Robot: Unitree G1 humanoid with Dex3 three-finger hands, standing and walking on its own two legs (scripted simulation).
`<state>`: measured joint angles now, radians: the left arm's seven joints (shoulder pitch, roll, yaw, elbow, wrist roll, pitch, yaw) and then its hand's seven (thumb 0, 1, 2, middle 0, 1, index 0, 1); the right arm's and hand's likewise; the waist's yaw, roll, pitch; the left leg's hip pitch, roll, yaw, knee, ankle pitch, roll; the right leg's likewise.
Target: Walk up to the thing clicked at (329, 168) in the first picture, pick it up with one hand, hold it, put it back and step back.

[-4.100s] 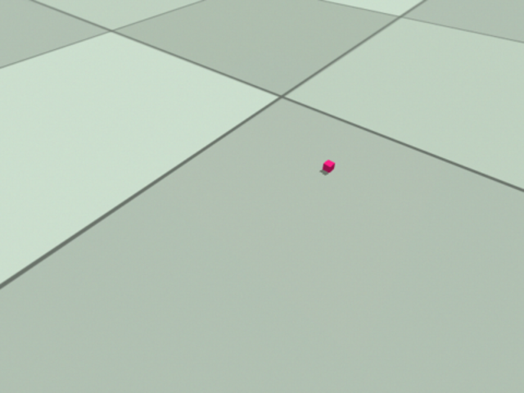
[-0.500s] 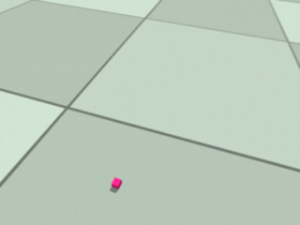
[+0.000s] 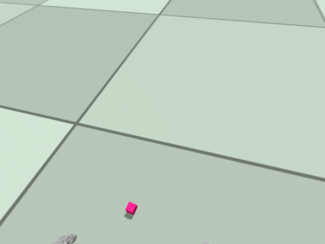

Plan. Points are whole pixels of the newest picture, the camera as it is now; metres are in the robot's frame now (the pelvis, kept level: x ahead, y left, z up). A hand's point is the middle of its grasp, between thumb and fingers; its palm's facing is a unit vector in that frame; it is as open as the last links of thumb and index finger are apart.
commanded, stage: walk up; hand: left
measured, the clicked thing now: (131, 208) +0.45 +0.25 -0.73
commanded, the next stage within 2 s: none
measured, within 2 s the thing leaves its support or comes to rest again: neither
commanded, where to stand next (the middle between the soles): +0.07 +0.01 m, yaw +1 degrees
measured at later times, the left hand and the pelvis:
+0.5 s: hand out of the picture +0.11 +0.26 -0.13, palm faces +0.03 -0.94 -0.34, open 7.4 cm; pelvis +0.03 +0.01 +0.03, yaw +1 degrees
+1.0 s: hand out of the picture +0.12 +0.25 -0.12, palm faces +0.04 -0.94 -0.34, open 7.4 cm; pelvis +0.04 +0.00 +0.03, yaw +2 degrees
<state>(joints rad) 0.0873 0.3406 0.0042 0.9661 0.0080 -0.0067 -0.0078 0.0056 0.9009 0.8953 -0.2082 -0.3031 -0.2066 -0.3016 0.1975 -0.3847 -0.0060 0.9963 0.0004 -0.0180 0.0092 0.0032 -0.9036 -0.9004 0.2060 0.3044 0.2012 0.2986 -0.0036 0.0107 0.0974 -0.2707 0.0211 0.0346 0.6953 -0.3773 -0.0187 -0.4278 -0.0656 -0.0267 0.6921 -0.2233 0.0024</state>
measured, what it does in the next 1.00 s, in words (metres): stands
